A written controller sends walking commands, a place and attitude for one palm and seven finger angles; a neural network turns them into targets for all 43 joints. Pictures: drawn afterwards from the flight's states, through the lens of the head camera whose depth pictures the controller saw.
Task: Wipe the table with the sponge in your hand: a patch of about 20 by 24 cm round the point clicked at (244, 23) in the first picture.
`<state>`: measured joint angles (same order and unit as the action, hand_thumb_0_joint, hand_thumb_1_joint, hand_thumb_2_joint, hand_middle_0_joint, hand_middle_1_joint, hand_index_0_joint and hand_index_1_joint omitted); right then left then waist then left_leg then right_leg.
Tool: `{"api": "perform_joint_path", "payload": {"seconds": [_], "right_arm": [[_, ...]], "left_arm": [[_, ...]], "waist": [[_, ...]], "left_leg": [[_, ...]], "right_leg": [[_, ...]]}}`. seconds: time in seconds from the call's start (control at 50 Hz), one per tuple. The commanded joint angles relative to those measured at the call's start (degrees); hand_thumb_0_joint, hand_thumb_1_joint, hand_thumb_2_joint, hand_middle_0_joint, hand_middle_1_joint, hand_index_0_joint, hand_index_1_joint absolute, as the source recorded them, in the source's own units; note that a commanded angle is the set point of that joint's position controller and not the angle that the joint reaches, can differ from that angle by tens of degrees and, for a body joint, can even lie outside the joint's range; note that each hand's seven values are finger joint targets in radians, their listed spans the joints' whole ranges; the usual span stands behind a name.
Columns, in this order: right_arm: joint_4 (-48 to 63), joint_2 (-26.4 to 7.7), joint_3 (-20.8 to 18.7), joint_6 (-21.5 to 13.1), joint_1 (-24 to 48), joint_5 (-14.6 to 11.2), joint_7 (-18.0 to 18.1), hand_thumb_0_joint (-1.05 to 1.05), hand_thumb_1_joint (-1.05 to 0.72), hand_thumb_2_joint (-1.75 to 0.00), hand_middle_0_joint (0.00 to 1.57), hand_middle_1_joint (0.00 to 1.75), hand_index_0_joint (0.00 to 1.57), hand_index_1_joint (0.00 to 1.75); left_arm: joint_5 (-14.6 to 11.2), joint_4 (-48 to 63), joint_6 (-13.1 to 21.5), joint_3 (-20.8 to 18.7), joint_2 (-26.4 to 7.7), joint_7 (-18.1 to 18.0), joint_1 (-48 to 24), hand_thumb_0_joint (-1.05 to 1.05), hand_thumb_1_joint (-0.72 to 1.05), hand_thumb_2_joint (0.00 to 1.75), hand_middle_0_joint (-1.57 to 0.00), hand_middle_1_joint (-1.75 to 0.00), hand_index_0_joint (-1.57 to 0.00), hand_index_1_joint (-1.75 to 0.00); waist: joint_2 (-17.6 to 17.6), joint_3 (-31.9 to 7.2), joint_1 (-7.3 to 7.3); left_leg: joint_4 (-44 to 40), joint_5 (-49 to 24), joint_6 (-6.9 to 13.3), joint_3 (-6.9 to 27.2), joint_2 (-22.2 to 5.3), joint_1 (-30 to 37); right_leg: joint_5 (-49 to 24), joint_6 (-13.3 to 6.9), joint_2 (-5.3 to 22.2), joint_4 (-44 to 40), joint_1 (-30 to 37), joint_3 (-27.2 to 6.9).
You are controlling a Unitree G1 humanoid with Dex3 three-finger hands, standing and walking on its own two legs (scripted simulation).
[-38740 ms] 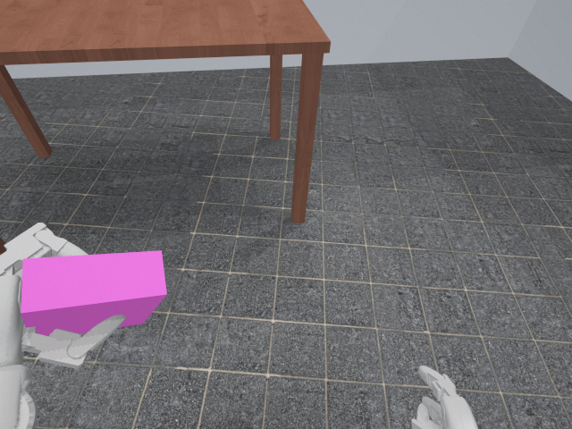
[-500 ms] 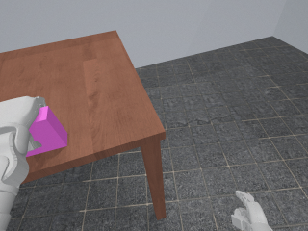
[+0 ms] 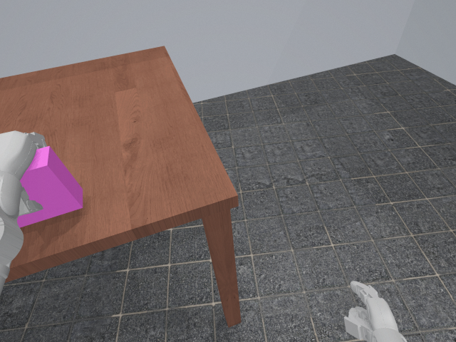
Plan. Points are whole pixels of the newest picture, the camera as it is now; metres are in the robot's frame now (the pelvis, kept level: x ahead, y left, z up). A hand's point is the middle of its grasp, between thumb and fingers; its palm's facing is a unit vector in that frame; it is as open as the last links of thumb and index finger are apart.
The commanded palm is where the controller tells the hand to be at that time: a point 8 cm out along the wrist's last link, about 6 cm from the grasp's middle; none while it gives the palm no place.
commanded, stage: lift the sponge slowly off the table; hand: left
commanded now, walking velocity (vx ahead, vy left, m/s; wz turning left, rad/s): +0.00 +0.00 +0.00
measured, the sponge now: (33, 197) +0.28 +0.38 +0.13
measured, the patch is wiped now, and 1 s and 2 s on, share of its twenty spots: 1.00 1.00 1.00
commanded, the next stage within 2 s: bring the sponge back beside the body in 0.98 s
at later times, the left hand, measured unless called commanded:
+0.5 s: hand (8, 164) +0.28 +0.38 +0.20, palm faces +0.05 +0.02 -1.00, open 9.2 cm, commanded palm +0.25 +0.37 +0.28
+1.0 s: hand out of the picture +0.28 +0.37 +0.23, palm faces +0.08 +0.03 -1.00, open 9.2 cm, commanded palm +0.25 +0.37 +0.31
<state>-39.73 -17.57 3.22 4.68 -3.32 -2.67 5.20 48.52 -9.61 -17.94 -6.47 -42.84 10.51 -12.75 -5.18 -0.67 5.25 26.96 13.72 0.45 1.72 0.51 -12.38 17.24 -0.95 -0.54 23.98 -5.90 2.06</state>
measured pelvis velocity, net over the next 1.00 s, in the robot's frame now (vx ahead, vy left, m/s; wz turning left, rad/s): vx -0.02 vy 0.01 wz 0.01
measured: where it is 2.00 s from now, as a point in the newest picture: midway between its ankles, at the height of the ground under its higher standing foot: outside the picture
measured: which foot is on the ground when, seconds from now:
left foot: down 0.00-1.00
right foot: down 0.00-1.00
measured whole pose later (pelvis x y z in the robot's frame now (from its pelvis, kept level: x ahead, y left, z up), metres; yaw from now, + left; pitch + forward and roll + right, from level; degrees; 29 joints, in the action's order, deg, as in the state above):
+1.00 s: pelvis -0.02 +0.01 +0.00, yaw +0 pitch -1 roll +0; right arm -38.9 -17.7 4.2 5.2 -3.1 -3.6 5.1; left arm 48.7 -10.3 -22.8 -3.6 -46.2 17.6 -24.2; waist -6.2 -1.2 5.7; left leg 26.3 11.7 0.9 1.9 1.2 -13.5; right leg 16.1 -0.4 0.2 24.6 -7.4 2.3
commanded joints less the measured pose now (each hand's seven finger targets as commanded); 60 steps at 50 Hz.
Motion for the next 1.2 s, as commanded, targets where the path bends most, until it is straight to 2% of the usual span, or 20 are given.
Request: {"api": "perform_joint_path", "payload": {"seconds": [0.0,0.06,0.14,0.16,0.24,0.34,0.36,0.4,0.5,0.54,0.6,0.74,0.78,0.84,0.88,0.96,1.06,1.1,1.14,1.18], "right_arm": [[9.7,-6.3,-2.4,-3.2,9.6,0.0,0.8,0.00,-0.90,-0.90,0.20,0.30,0.20,0.30],[9.7,-6.2,-2.2,-3.2,9.8,-0.2,0.9,0.00,-0.90,-0.90,0.20,0.30,0.20,0.30],[10.3,-6.2,-2.3,-3.4,10.2,0.0,0.7,0.00,-0.90,-0.90,0.20,0.30,0.20,0.30],[9.8,-6.0,-2.2,-3.4,10.0,0.0,0.7,0.00,-0.90,-0.90,0.20,0.30,0.20,0.30],[9.7,-6.3,-2.0,-2.7,10.9,-0.1,0.4,0.00,-0.90,-0.90,0.20,0.30,0.20,0.30],[9.9,-6.2,-1.5,-2.7,11.6,-0.4,0.4,0.00,-0.90,-0.90,0.20,0.30,0.20,0.30],[9.5,-6.1,-1.4,-2.8,11.2,-0.3,0.5,0.00,-0.90,-0.90,0.20,0.30,0.20,0.30],[9.4,-6.4,-1.5,-2.8,10.9,-0.2,0.7,0.00,-0.90,-0.90,0.20,0.30,0.20,0.30],[10.5,-5.8,-1.6,-3.4,10.4,-0.2,0.9,0.00,-0.90,-0.90,0.20,0.30,0.20,0.30],[10.4,-5.9,-1.4,-3.2,10.2,-0.3,1.0,0.00,-0.90,-0.90,0.20,0.30,0.20,0.30],[10.1,-5.8,-1.6,-3.5,10.1,-0.1,0.7,0.00,-0.90,-0.90,0.20,0.30,0.20,0.30],[10.6,-6.2,-1.7,-2.9,11.0,-0.3,0.0,0.00,-0.90,-0.90,0.20,0.30,0.20,0.30],[10.3,-6.1,-1.7,-2.8,11.1,-0.4,0.0,0.00,-0.90,-0.90,0.20,0.30,0.20,0.30],[10.6,-6.5,-1.6,-2.4,11.5,-0.6,0.1,0.00,-0.90,-0.90,0.20,0.30,0.20,0.30],[10.6,-6.1,-1.4,-2.5,11.6,-0.9,0.3,0.00,-0.90,-0.90,0.20,0.30,0.20,0.30],[10.6,-6.4,-1.3,-2.7,10.8,-0.9,0.7,0.00,-0.90,-0.90,0.20,0.30,0.20,0.30],[11.2,-5.9,-1.4,-3.1,10.2,-0.5,1.0,0.00,-0.90,-0.90,0.20,0.30,0.20,0.30],[11.8,-5.4,-1.6,-3.4,10.6,-0.3,0.6,0.00,-0.90,-0.90,0.20,0.30,0.20,0.30],[11.6,-5.8,-1.7,-2.9,10.7,-0.2,0.4,0.00,-0.90,-0.90,0.20,0.30,0.20,0.30],[11.9,-5.1,-1.4,-2.9,11.9,-0.4,-0.1,0.00,-0.90,-0.90,0.20,0.30,0.20,0.30]], "left_arm": [[1.0,12.2,0.9,-9.7,-20.9,-1.7,-18.9,0.00,0.10,1.30,-1.20,-1.60,-1.20,-1.60],[0.9,12.4,0.8,-8.8,-20.5,-1.5,-21.8,0.00,0.10,1.30,-1.20,-1.60,-1.20,-1.60],[0.8,15.5,0.4,-10.5,-21.7,-2.0,-21.1,0.00,0.10,1.30,-1.20,-1.60,-1.20,-1.60],[1.0,14.4,0.3,-10.1,-21.3,-2.2,-22.0,0.00,0.10,1.30,-1.20,-1.60,-1.20,-1.60],[0.8,12.6,-1.6,-10.7,-22.6,-2.0,-23.0,0.00,0.10,1.30,-1.20,-1.60,-1.20,-1.60],[1.2,10.3,-3.6,-7.3,-20.7,-0.5,-26.7,0.00,0.10,1.30,-1.20,-1.60,-1.20,-1.60],[1.6,9.1,-3.5,-6.9,-20.8,-0.2,-27.3,0.00,0.10,1.30,-1.20,-1.60,-1.20,-1.60],[2.4,8.3,-3.3,-7.2,-22.2,0.9,-28.7,0.00,0.10,1.30,-1.20,-1.60,-1.20,-1.60],[2.4,12.5,-1.0,-6.7,-21.9,2.3,-30.1,0.00,0.10,1.30,-1.20,-1.60,-1.20,-1.60],[1.9,11.5,-1.0,-6.1,-21.3,2.3,-31.4,0.00,0.10,1.30,-1.20,-1.60,-1.20,-1.60],[1.9,11.2,-0.8,-8.0,-22.7,1.7,-29.9,0.00,0.10,1.30,-1.20,-1.60,-1.20,-1.60],[0.9,11.6,-2.9,-10.1,-25.2,1.3,-30.6,0.00,0.10,1.30,-1.20,-1.60,-1.20,-1.60],[1.2,11.0,-3.6,-9.2,-24.5,1.8,-30.6,0.00,0.10,1.30,-1.20,-1.60,-1.20,-1.60],[0.9,10.3,-4.9,-8.5,-24.6,3.2,-30.8,0.00,0.10,1.30,-1.20,-1.60,-1.20,-1.60],[1.5,9.1,-5.2,-6.0,-22.6,4.1,-32.2,0.00,0.10,1.30,-1.20,-1.60,-1.20,-1.60],[2.5,8.4,-4.2,-5.0,-22.9,5.6,-34.7,0.00,0.10,1.30,-1.20,-1.60,-1.20,-1.60],[2.2,11.6,-1.4,-7.6,-24.7,5.1,-34.2,0.00,0.10,1.30,-1.20,-1.60,-1.20,-1.60],[1.2,15.6,-0.6,-8.3,-23.9,4.4,-31.3,0.00,0.10,1.30,-1.20,-1.60,-1.20,-1.60],[0.2,15.7,-1.5,-10.6,-25.1,3.3,-28.1,0.00,0.10,1.30,-1.20,-1.60,-1.20,-1.60],[-0.2,18.0,-2.4,-9.3,-22.9,2.4,-27.8,0.00,0.10,1.30,-1.20,-1.60,-1.20,-1.60]], "waist": [[-1.5,-14.7,0.12],[-2.3,-13.8,-0.40],[-2.7,-16.0,0.95],[-0.7,-15.6,0.33],[-1.5,-14.7,1.20],[-2.0,-13.1,0.52],[0.1,-13.1,0.13],[0.4,-14.0,0.10],[-1.9,-16.9,0.19],[-3.3,-15.5,-0.17],[-1.3,-14.6,0.59],[-2.7,-16.3,1.60],[-0.8,-15.7,1.22],[-1.9,-15.0,0.80],[-0.8,-13.5,0.05],[0.3,-14.4,-0.47],[-0.3,-16.0,0.07],[-2.0,-17.6,1.21],[-3.0,-17.2,1.81],[-2.4,-16.8,1.90]], "left_leg": [[-1.1,-20.0,1.9,-1.6,3.0,5.5],[-1.5,-19.2,1.8,-1.5,2.7,5.5],[-1.6,-21.1,1.6,-0.8,2.6,6.3],[-1.7,-20.4,1.6,-1.0,2.5,6.0],[-2.5,-18.3,1.2,-1.0,2.4,4.9],[-3.6,-15.1,1.1,-0.8,2.2,4.3],[-3.7,-14.6,1.2,-0.8,2.1,4.2],[-3.6,-14.3,1.3,-0.7,2.3,4.3],[-3.0,-16.7,1.7,-0.6,2.4,6.5],[-3.5,-15.5,1.4,-0.4,2.1,5.9],[-3.6,-15.7,1.3,-0.3,2.2,5.2],[-3.2,-16.7,1.0,-0.4,2.1,4.1],[-3.1,-16.5,1.1,-0.6,2.1,4.0],[-3.0,-15.3,1.1,-0.7,2.1,3.5],[-3.4,-14.3,1.2,-0.7,2.1,3.4],[-3.5,-13.2,1.5,-0.3,2.1,4.0],[-3.0,-14.6,1.6,-0.2,2.2,5.0],[-2.7,-17.2,1.5,-0.1,2.2,5.9],[-2.3,-17.8,1.3,-0.3,2.1,5.4],[-2.7,-17.6,1.0,-0.3,2.0,5.0]], "right_leg": [[-22.4,-1.4,-1.5,-1.0,3.7,-0.6],[-20.6,-1.5,-1.5,-1.2,2.5,-0.3],[-21.1,-1.9,-1.6,-0.7,4.0,-0.6],[-20.8,-1.6,-1.6,-0.9,3.5,-0.3],[-18.7,-1.8,-1.4,-1.3,3.6,-0.9],[-14.9,-1.9,-1.5,-2.2,2.0,-0.6],[-14.7,-1.6,-1.4,-2.2,1.8,-0.3],[-14.7,-1.6,-1.4,-2.4,2.0,-0.5],[-16.5,-1.7,-1.4,-1.9,2.8,-0.4],[-14.5,-2.0,-1.5,-2.2,1.8,-0.3],[-15.1,-1.8,-1.4,-2.1,2.1,-0.3],[-16.5,-2.1,-1.1,-1.1,3.9,-1.1],[-16.8,-1.7,-1.2,-1.2,3.4,-0.9],[-16.0,-1.7,-1.0,-1.3,2.4,-1.2],[-14.8,-1.4,-1.2,-1.6,1.2,-0.6],[-13.8,-1.5,-1.0,-1.8,0.7,-0.5],[-14.4,-1.6,-1.0,-1.4,1.6,-0.6],[-16.9,-1.7,-1.0,-0.8,3.0,-0.8],[-17.4,-2.0,-1.0,-0.5,3.4,-1.3],[-17.1,-1.7,-1.1,-0.4,3.4,-1.0]]}}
